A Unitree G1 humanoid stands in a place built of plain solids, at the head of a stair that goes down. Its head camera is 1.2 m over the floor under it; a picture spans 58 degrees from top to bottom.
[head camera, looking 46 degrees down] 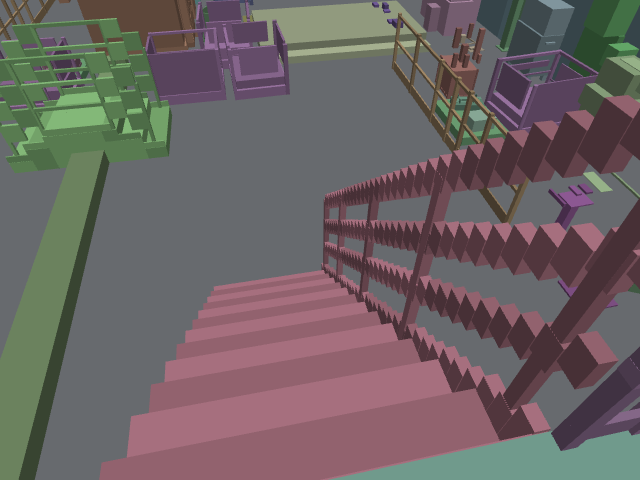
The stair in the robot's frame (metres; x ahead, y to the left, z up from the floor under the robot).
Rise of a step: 0.21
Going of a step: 0.23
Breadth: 1.26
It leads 11 degrees to the left of straight ahead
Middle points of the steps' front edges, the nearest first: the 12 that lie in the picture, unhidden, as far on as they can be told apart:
0.55 0.04 -0.20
0.77 0.09 -0.41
0.99 0.13 -0.62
1.21 0.17 -0.83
1.44 0.22 -1.03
1.66 0.26 -1.24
1.88 0.31 -1.45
2.10 0.35 -1.66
2.32 0.39 -1.86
2.55 0.44 -2.07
2.77 0.48 -2.28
2.99 0.52 -2.49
